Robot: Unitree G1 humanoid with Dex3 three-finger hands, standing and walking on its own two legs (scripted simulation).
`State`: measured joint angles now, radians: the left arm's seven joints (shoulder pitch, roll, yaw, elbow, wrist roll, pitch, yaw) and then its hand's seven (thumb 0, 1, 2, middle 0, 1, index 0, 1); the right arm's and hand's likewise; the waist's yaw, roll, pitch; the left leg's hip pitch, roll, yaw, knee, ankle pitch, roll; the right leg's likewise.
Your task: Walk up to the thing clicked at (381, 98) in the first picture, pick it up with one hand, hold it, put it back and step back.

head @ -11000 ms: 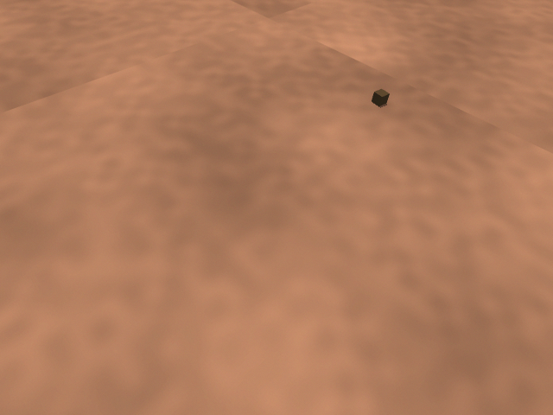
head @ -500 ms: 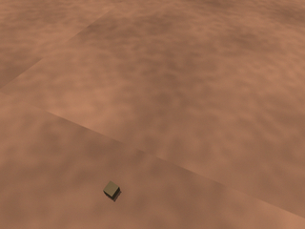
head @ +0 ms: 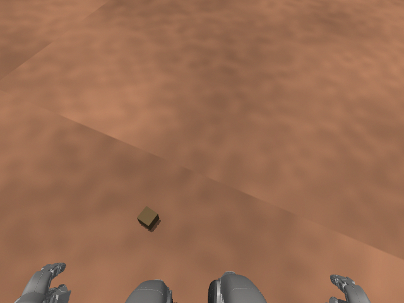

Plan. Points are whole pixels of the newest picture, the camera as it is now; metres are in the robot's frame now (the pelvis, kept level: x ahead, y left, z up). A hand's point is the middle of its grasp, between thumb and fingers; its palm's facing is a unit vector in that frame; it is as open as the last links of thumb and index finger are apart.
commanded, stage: walk up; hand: left
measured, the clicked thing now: (148, 218) +0.48 +0.23 -0.72
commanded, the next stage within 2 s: stand in 1.68 s
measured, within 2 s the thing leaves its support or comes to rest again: neither
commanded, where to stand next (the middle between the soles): +0.09 +0.01 m, yaw -2 degrees
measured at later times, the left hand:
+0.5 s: hand out of the picture -0.02 +0.29 -0.12, palm faces +0.04 -0.88 -0.47, open 7.4 cm
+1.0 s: hand (77, 292) +0.13 +0.26 -0.14, palm faces -0.06 -0.93 -0.37, open 7.4 cm
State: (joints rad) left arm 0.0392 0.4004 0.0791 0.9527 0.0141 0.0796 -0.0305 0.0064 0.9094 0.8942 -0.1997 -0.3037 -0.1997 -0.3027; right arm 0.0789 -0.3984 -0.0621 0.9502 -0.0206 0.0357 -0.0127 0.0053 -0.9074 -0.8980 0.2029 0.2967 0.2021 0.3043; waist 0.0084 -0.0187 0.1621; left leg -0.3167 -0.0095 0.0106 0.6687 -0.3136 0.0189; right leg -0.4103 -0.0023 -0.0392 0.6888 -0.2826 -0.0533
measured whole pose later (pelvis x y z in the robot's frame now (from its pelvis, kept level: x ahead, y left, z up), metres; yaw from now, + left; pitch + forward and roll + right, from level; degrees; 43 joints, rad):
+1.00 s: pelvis +0.01 +0.00 +0.00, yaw -2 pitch -2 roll +1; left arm 0.12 0.38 0.02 0.93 0.01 -0.01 0.00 0.01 0.91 0.89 -0.20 -0.30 -0.20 -0.30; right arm 0.14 -0.40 -0.05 0.95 -0.03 0.00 0.00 0.01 -0.91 -0.90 0.20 0.30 0.20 0.30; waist -0.01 -0.02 0.11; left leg -0.27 -0.01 0.01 0.65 -0.34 0.00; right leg -0.31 -0.03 0.05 0.72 -0.40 0.00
